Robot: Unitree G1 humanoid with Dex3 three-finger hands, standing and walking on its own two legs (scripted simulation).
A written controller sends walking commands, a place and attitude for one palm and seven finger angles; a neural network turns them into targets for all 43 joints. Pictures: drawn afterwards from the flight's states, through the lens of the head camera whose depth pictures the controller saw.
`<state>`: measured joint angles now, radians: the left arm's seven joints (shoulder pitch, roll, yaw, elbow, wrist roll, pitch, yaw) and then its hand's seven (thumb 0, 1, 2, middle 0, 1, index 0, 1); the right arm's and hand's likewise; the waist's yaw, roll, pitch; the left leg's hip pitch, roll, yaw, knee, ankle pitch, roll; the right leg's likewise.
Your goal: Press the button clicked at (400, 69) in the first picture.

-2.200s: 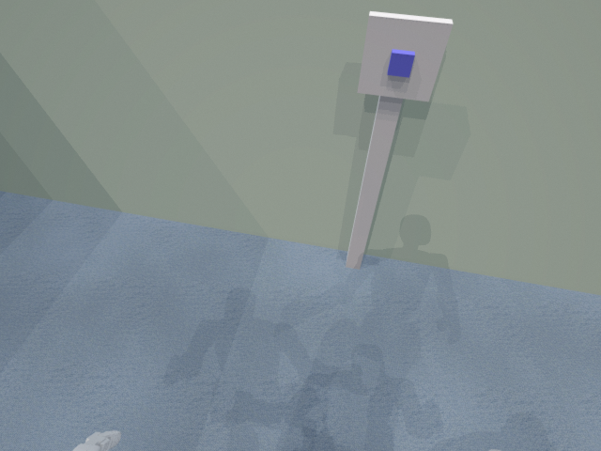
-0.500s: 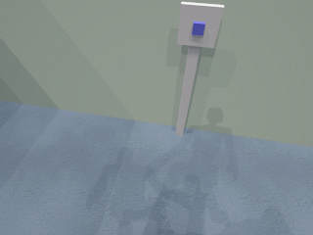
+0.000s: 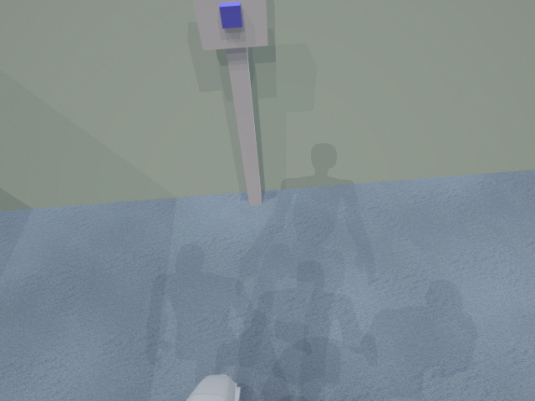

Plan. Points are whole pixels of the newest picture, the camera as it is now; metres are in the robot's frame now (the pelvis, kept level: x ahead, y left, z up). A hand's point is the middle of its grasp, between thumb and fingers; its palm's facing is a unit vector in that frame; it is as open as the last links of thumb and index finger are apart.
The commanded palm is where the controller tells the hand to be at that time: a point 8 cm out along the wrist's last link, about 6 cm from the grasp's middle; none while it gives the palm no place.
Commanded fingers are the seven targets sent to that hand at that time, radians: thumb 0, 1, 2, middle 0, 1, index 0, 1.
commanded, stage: walk to a spot facing it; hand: left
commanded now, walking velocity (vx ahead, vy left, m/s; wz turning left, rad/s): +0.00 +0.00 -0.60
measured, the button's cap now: (231, 14) +0.95 +0.18 +0.10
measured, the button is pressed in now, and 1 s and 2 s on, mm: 0 0 0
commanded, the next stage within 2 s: turn to face it in 1.26 s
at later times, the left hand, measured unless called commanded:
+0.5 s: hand out of the picture +0.10 +0.28 -0.17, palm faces -0.22 -0.95 -0.24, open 7.4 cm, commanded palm none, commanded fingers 0.00 0.90 0.90 -0.20 -0.30 -0.20 -0.30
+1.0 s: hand (233, 366) +0.19 +0.09 -0.15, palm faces -0.57 -0.78 -0.24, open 7.3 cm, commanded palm none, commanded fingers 0.00 0.90 0.90 -0.20 -0.30 -0.20 -0.30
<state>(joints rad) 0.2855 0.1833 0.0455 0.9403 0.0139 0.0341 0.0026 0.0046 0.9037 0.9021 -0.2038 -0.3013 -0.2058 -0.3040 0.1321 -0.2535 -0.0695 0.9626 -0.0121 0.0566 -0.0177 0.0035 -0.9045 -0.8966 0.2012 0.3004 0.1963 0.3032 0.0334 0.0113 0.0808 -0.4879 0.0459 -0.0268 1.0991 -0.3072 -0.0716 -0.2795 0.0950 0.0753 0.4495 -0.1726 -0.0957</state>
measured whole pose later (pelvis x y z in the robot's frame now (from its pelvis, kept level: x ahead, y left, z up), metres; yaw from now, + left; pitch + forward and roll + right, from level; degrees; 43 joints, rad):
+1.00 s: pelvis -0.01 +0.00 -0.01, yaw -37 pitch +0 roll +0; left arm 0.19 0.19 0.06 0.91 0.02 -0.02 -0.02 0.00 0.91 0.90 -0.20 -0.30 -0.20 -0.30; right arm 0.37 -0.26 -0.06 1.04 -0.03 0.04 0.01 0.01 -0.91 -0.90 0.20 0.30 0.19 0.30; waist -0.03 0.04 0.02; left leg -0.41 0.14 0.11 1.09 -0.43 -0.05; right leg -0.18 0.01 -0.08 0.54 -0.36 -0.05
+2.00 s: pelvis +0.20 -0.14 -0.01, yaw -27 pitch +2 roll +0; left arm 0.12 0.16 0.06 0.90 0.01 0.03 0.03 0.00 0.91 0.90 -0.20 -0.30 -0.20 -0.30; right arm 0.30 -0.19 -0.08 0.99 -0.02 0.03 0.00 0.00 -0.90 -0.90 0.20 0.30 0.20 0.30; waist -0.06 0.03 0.02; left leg -0.36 -0.13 -0.08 0.48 -0.16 0.07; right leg -0.26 0.00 -0.01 0.53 -0.32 0.04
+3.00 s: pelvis +0.23 -0.12 +0.00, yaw +1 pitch +0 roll +0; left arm 0.13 0.19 0.04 0.91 0.01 0.05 0.02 0.00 0.91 0.90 -0.20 -0.30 -0.20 -0.30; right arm 0.26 -0.19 -0.05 0.97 -0.02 0.03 0.00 0.00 -0.90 -0.90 0.20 0.30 0.20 0.30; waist -0.04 0.01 0.05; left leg -0.24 -0.07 -0.02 0.48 -0.24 0.05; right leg -0.30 -0.04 -0.04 0.70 -0.38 0.07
